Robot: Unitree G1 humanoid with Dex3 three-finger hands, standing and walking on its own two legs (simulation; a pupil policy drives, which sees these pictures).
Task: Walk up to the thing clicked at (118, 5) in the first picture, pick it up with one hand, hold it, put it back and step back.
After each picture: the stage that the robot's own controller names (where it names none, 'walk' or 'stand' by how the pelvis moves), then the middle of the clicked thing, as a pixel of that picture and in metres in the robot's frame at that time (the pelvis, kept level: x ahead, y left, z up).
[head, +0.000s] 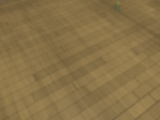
stand; (117, 6) +2.23 -0.51 -0.72
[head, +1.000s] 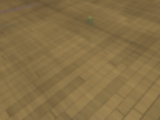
walk; (90, 20) +2.12 -0.01 -0.68
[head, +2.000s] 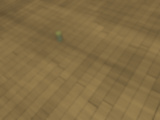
walk; (59, 36) +1.46 +0.39 -0.71
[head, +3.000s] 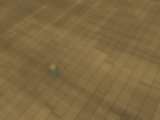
walk; (54, 70) +0.96 +0.37 -0.72
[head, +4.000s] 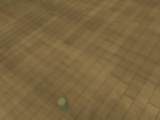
walk; (62, 104) +0.59 +0.27 -0.71
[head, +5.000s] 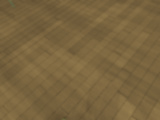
walk; out of the picture +0.41 +0.22 -0.71
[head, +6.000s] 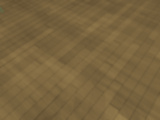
stand; out of the picture +0.34 +0.20 -0.72
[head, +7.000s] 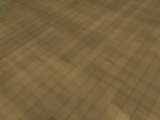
stand; out of the picture +0.35 +0.20 -0.73
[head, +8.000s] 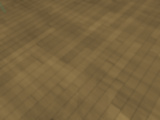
stand; out of the picture +0.34 +0.21 -0.73
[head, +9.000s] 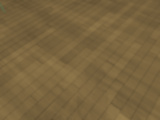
stand; out of the picture +0.34 +0.21 -0.73
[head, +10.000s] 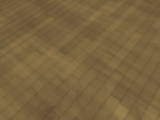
go down; out of the picture +0.35 +0.20 -0.72
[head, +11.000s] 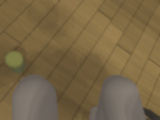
go down; (16, 63) +0.41 +0.25 -0.28
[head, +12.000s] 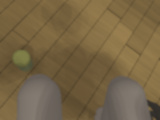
close in; (23, 61) +0.41 +0.25 -0.28
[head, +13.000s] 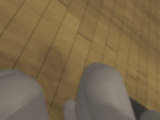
close in; out of the picture +0.39 +0.28 -0.22
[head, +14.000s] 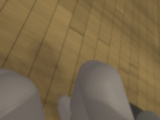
close; out of the picture +0.39 +0.29 -0.22
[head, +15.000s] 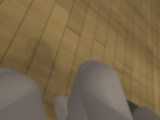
lift; out of the picture +0.38 +0.29 -0.23
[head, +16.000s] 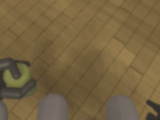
lift; (22, 81) +0.32 +0.21 -0.03
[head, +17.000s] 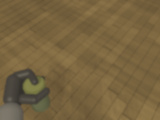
hold; (37, 94) +0.31 +0.17 -0.01
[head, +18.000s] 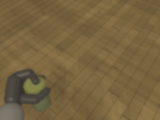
hold; (38, 93) +0.31 +0.17 -0.01
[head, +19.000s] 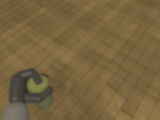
crouch; (41, 92) +0.32 +0.16 -0.03
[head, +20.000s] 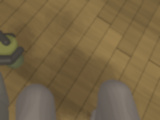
crouch; (10, 53) +0.43 +0.23 -0.10
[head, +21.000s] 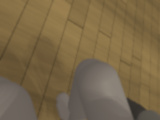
lower; out of the picture +0.41 +0.31 -0.22
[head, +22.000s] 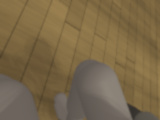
lower; out of the picture +0.41 +0.31 -0.23
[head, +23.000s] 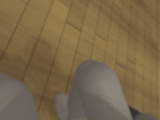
lower; out of the picture +0.40 +0.31 -0.23
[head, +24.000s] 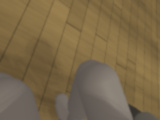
lower; out of the picture +0.40 +0.31 -0.22
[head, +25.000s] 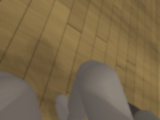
open; out of the picture +0.39 +0.30 -0.23
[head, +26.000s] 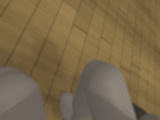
stand; out of the picture +0.40 +0.29 -0.23
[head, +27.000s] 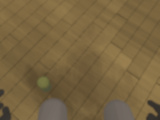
walk; (44, 84) +0.42 +0.23 -0.47
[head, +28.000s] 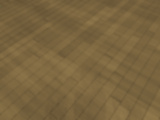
stand; out of the picture +0.38 +0.20 -0.66
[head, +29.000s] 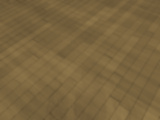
stand; out of the picture +0.38 +0.21 -0.66
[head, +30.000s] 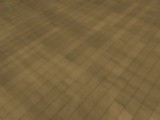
stand; out of the picture +0.39 +0.19 -0.71
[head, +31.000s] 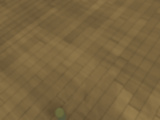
walk; (60, 114) +0.43 +0.23 -0.69
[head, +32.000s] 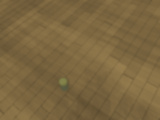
walk; (63, 84) +0.66 +0.21 -0.69
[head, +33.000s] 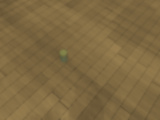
walk; (63, 56) +0.91 +0.19 -0.69
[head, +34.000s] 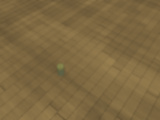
stand; (60, 69) +0.94 +0.22 -0.71
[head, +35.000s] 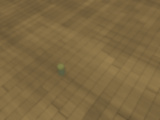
stand; (61, 69) +0.98 +0.23 -0.72
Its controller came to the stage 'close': yes
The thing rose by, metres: 0.70
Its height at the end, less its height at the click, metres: +0.00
